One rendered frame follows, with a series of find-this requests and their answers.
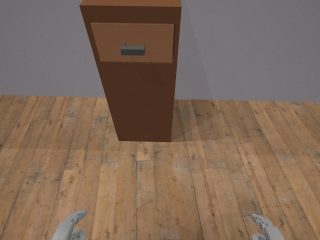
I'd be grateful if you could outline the cabinet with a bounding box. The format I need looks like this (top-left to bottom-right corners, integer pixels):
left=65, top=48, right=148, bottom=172
left=79, top=0, right=182, bottom=143

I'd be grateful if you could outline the handle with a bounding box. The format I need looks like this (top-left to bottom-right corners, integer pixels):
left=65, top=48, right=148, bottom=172
left=120, top=43, right=145, bottom=56

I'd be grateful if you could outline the robot right hand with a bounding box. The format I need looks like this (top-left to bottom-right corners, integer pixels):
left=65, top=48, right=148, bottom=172
left=251, top=213, right=285, bottom=240

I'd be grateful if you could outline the drawer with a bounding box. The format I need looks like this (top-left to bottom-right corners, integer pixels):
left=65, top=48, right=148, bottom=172
left=90, top=22, right=174, bottom=63

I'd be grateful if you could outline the robot left hand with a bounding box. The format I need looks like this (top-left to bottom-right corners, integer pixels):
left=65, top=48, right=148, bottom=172
left=50, top=210, right=88, bottom=240

